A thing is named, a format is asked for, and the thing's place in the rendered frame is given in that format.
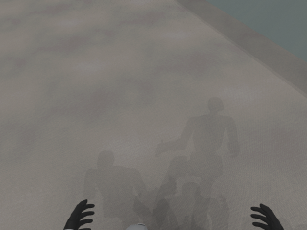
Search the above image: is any robot right hand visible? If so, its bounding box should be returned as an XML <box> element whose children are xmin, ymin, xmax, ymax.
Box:
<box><xmin>250</xmin><ymin>203</ymin><xmax>284</xmax><ymax>230</ymax></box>

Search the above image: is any robot left hand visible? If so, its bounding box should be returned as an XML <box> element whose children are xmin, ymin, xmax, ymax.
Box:
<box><xmin>63</xmin><ymin>199</ymin><xmax>95</xmax><ymax>230</ymax></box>

